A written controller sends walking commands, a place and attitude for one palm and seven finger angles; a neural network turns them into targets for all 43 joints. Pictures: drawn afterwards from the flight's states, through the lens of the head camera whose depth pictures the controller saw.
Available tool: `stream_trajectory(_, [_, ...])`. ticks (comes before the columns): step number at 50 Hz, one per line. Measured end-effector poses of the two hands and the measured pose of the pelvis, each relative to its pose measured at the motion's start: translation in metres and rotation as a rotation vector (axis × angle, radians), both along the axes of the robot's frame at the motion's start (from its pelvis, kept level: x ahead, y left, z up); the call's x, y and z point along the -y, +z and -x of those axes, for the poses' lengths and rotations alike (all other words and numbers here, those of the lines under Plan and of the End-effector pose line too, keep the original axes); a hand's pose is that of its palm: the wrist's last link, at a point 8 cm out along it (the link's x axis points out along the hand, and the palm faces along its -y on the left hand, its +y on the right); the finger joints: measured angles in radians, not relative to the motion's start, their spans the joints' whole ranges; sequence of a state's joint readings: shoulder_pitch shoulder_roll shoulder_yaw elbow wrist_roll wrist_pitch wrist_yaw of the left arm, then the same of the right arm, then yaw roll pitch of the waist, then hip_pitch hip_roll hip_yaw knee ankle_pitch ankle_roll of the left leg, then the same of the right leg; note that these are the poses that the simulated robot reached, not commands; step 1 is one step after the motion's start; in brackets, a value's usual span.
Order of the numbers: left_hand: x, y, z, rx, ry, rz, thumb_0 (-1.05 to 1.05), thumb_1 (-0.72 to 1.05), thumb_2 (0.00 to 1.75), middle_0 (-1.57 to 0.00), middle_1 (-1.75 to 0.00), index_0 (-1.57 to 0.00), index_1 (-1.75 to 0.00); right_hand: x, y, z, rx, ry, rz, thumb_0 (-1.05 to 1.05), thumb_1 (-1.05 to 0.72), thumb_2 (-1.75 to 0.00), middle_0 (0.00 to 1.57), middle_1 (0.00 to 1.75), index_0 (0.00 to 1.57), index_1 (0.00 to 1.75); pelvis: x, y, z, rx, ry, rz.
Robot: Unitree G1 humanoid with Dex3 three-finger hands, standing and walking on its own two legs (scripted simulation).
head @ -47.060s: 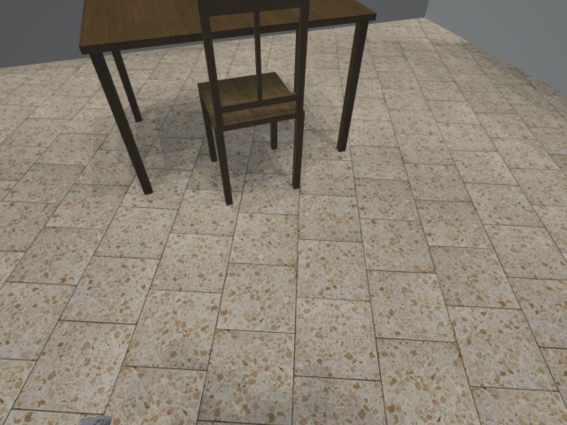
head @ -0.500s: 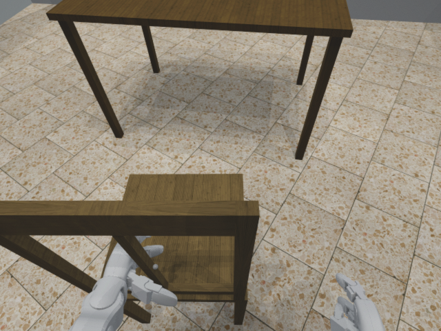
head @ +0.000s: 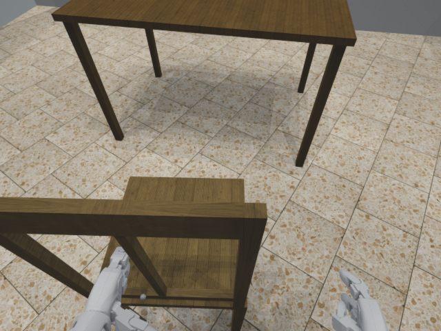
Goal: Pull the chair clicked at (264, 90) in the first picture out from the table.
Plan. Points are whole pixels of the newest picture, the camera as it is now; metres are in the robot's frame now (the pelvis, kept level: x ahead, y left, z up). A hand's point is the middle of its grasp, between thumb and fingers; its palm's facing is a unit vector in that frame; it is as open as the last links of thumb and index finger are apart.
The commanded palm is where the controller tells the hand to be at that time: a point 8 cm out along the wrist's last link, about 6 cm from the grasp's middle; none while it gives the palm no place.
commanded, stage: draw the fingers out of the gap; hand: left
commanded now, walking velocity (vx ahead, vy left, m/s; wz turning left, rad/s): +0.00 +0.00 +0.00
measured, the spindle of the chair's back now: (147, 268) +0.24 +0.14 -0.02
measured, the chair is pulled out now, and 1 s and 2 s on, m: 0.70 0.70 0.69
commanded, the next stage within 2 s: draw the hand back to the body in 0.56 s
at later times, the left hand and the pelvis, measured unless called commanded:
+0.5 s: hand out of the picture +0.13 +0.14 -0.02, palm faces -0.06 -0.99 -0.13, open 17.5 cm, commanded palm +0.10 +0.20 +0.00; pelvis -0.01 +0.02 -0.01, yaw +0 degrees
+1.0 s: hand out of the picture +0.13 +0.16 +0.06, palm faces +0.01 -1.00 -0.06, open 17.5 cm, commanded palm +0.08 +0.22 +0.06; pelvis -0.02 +0.01 -0.04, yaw +0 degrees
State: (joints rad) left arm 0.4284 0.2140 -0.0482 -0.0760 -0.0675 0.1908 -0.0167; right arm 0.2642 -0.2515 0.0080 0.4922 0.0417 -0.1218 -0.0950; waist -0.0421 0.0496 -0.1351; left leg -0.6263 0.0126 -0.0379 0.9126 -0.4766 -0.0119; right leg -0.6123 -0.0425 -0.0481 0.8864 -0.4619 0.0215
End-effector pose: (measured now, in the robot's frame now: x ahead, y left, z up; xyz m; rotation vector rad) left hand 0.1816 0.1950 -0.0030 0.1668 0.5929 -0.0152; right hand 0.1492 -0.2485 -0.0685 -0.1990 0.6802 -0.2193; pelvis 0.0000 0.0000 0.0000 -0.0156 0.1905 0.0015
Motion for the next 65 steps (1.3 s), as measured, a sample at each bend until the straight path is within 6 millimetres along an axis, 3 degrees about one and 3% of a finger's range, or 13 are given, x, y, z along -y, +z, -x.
stream_trajectory(9, [-0.002,0.000,0.037,-0.010,0.007,0.009,-0.01,-0.54,0.20,0.00,0.00,0.00,0.00,-0.016,0.001,-0.008,0.050,0.022,-0.003,0.02,-0.90,-0.89,0.20,0.29,0.21,0.30,-0.007,-0.006,0.005,0.000,0.012,0.010])
stream_trajectory(20, [-0.005,0.001,0.058,-0.009,0.006,0.008,-0.01,-0.54,0.20,0.00,0.00,0.00,0.00,-0.033,0.002,-0.015,0.099,0.041,-0.018,0.02,-0.90,-0.89,0.20,0.30,0.21,0.30,-0.013,-0.013,0.011,-0.001,0.015,0.020])
stream_trajectory(36, [-0.005,0.005,0.096,-0.040,0.045,0.050,-0.01,-0.54,0.20,0.00,0.00,0.00,0.00,-0.035,0.004,-0.021,0.124,0.009,-0.017,0.02,-0.90,-0.89,0.20,0.30,0.21,0.30,-0.018,-0.020,0.006,-0.025,0.008,0.026])
stream_trajectory(43, [-0.013,0.037,0.084,0.286,0.118,0.140,-0.01,-0.54,0.20,0.00,0.00,0.00,0.00,-0.038,-0.005,-0.027,0.138,0.048,-0.014,0.02,-0.90,-0.90,0.20,0.29,0.21,0.30,-0.017,-0.029,0.012,-0.035,0.017,0.034])
stream_trajectory(48, [-0.018,0.061,0.073,0.513,0.050,0.116,-0.01,-0.55,0.20,0.00,0.00,0.00,0.00,-0.042,-0.018,-0.028,0.123,0.064,-0.056,0.02,-0.90,-0.90,0.20,0.29,0.21,0.30,-0.015,-0.037,0.018,-0.043,0.010,0.032])
stream_trajectory(53, [-0.023,0.069,0.075,0.502,-0.004,0.090,-0.01,-0.55,0.20,0.00,0.00,0.00,0.00,-0.047,-0.023,-0.025,0.105,0.046,-0.104,0.02,-0.90,-0.90,0.20,0.29,0.21,0.30,-0.014,-0.035,0.022,-0.020,0.005,0.030])
stream_trajectory(60, [-0.042,0.097,0.076,0.520,0.044,0.040,-0.01,-0.52,0.21,-0.01,-0.01,-0.01,-0.01,-0.046,-0.010,-0.018,0.120,0.036,-0.105,0.02,-0.90,-0.90,0.20,0.29,0.21,0.30,-0.010,-0.020,0.021,0.022,0.014,0.031])
stream_trajectory(65, [-0.057,0.117,0.074,0.462,0.130,-0.201,-0.01,-0.41,0.26,-0.02,-0.03,-0.02,-0.03,-0.042,0.003,-0.014,0.084,0.037,-0.067,0.02,-0.90,-0.90,0.20,0.29,0.21,0.30,-0.008,-0.002,0.016,0.086,0.010,0.031])
